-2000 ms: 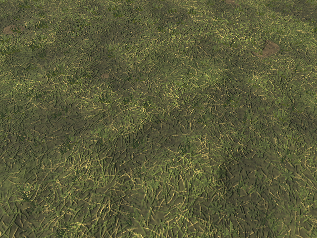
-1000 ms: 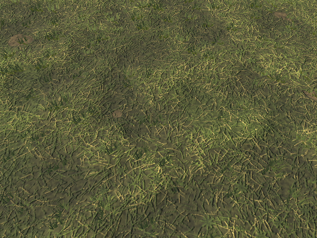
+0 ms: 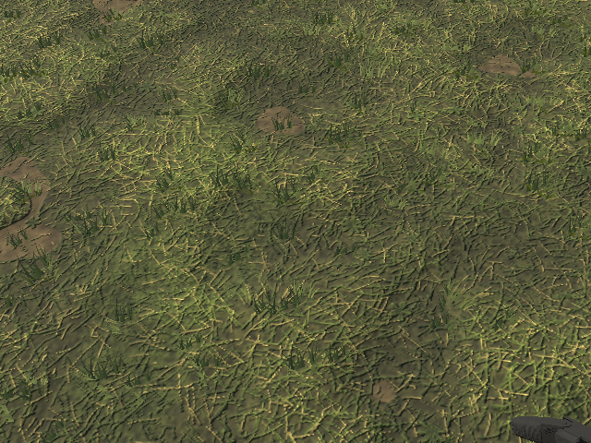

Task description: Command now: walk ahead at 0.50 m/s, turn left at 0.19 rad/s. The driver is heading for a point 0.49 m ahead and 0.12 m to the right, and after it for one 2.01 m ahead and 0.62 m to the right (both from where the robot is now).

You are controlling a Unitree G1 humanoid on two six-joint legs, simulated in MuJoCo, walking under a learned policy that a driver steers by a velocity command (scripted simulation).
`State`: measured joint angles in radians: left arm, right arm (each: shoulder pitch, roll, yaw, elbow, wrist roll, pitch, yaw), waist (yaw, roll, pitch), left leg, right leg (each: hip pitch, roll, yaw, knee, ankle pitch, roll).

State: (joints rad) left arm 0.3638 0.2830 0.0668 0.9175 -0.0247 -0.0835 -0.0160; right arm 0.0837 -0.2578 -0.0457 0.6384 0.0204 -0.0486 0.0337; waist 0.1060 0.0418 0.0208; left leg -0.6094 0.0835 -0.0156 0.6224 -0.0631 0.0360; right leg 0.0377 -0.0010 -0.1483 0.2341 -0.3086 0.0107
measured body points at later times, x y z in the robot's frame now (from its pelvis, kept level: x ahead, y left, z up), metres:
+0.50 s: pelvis +0.26 +0.02 +0.00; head +0.29 +0.01 +0.45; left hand +0.47 +0.24 -0.11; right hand +0.27 -0.27 -0.12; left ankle +0.17 +0.13 -0.74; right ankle +0.41 -0.14 -0.70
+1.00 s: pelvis +0.38 -0.01 +0.00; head +0.42 -0.03 +0.44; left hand +0.65 +0.18 -0.09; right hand +0.41 -0.33 -0.11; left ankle +0.49 +0.12 -0.71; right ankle +0.41 -0.11 -0.74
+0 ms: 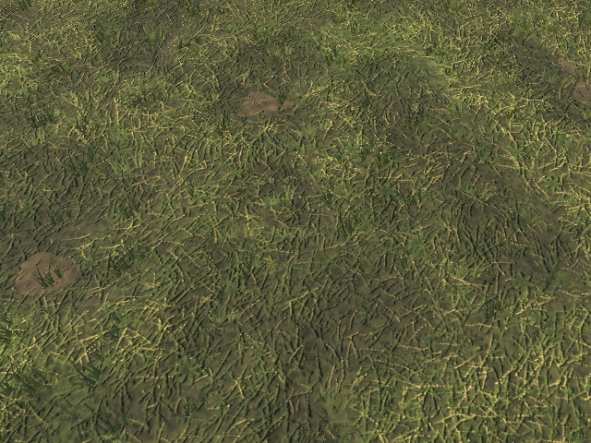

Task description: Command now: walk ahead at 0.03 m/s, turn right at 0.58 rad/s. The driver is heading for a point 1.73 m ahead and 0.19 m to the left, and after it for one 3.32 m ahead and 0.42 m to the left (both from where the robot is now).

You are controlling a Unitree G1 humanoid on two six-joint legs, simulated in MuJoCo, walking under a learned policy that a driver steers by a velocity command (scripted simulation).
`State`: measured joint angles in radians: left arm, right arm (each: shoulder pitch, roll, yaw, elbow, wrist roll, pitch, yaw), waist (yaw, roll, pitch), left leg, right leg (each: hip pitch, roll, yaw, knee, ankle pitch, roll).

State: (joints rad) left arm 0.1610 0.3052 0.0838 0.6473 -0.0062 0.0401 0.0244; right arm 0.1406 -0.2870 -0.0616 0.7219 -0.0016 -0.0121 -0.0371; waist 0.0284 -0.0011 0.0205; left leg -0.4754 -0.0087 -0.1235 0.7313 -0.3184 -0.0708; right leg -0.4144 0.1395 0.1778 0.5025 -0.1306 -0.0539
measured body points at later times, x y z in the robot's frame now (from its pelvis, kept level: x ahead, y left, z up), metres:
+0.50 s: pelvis +0.01 +0.01 +0.00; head +0.02 +0.00 +0.45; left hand +0.19 +0.24 -0.10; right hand +0.10 -0.26 -0.11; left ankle +0.04 +0.15 -0.73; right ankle -0.02 -0.11 -0.73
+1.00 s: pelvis +0.01 +0.00 +0.00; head +0.02 +0.00 +0.45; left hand +0.15 +0.23 -0.12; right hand +0.05 -0.28 -0.13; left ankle +0.04 +0.15 -0.73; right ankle -0.02 -0.11 -0.73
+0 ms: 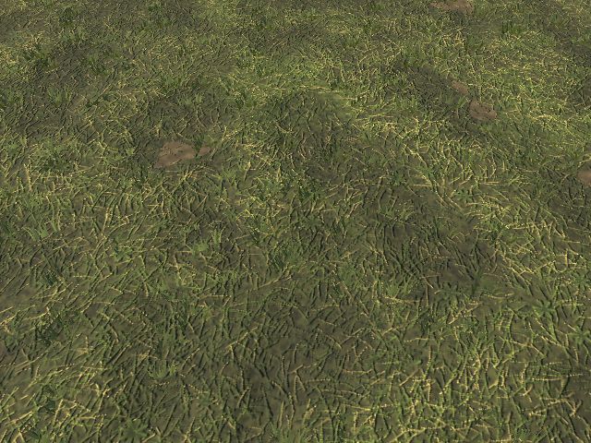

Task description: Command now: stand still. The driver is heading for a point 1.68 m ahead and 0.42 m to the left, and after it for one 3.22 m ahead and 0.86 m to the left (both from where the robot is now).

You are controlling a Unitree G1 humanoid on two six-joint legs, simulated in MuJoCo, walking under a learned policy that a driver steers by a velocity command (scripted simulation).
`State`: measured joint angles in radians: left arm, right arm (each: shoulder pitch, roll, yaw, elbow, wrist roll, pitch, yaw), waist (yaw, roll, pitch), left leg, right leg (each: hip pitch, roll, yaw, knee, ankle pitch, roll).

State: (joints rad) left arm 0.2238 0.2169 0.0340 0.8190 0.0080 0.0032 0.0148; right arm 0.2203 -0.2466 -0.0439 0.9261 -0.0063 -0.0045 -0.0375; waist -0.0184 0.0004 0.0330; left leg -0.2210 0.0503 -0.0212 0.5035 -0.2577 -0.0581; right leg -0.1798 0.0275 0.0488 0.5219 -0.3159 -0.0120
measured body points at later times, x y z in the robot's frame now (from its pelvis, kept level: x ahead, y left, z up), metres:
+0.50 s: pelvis +0.00 +0.01 +0.00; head +0.01 +0.00 +0.45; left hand +0.04 +0.25 -0.15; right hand +0.03 -0.25 -0.15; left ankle +0.01 +0.15 -0.74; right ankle -0.02 -0.11 -0.74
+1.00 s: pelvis +0.00 +0.01 +0.00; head +0.01 +0.01 +0.45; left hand +0.00 +0.25 -0.15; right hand +0.00 -0.23 -0.16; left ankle +0.01 +0.15 -0.74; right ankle -0.02 -0.11 -0.74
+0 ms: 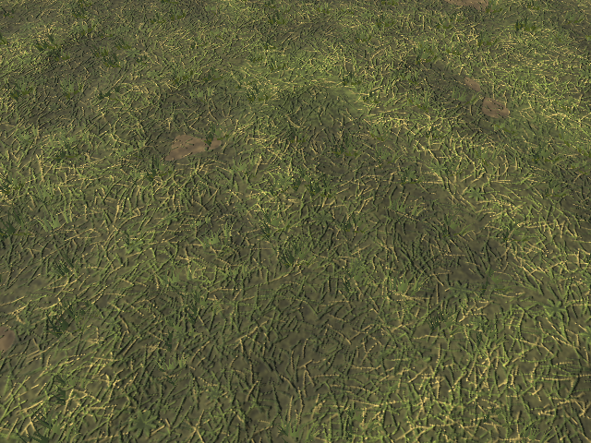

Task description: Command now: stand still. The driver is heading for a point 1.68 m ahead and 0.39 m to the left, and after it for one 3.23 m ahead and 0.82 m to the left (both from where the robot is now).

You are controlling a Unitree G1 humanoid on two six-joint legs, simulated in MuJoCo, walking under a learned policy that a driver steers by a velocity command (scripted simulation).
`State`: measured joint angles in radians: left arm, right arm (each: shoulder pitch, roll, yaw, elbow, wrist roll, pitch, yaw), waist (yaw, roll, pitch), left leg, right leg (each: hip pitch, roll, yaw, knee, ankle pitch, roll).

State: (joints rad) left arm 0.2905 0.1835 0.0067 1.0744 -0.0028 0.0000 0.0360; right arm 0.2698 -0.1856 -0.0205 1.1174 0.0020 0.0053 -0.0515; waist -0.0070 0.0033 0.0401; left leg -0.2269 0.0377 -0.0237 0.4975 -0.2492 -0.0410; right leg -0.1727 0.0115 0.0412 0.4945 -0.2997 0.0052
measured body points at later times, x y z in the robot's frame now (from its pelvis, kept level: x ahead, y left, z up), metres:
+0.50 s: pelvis +0.00 +0.01 +0.00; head +0.01 +0.01 +0.45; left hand -0.02 +0.24 -0.16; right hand -0.01 -0.23 -0.16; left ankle +0.01 +0.14 -0.74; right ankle -0.02 -0.12 -0.74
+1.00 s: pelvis +0.12 +0.04 +0.01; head +0.13 +0.05 +0.46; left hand +0.23 +0.29 -0.13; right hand +0.01 -0.19 -0.13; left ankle +0.02 +0.13 -0.74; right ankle +0.15 -0.10 -0.65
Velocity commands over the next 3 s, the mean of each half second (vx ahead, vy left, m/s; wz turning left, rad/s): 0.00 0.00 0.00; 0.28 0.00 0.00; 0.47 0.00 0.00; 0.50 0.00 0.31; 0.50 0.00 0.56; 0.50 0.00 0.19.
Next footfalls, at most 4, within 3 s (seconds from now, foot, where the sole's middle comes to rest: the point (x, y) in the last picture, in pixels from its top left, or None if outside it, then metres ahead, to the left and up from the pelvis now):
1.22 right None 0.43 -0.10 -0.77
1.78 left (250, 346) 0.75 0.14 -0.77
2.28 right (300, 245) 1.07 0.01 -0.77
2.80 left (175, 218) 1.18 0.38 -0.77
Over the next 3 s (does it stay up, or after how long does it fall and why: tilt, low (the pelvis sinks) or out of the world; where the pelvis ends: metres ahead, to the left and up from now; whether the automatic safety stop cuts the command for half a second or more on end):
stays up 1.18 0.28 0.01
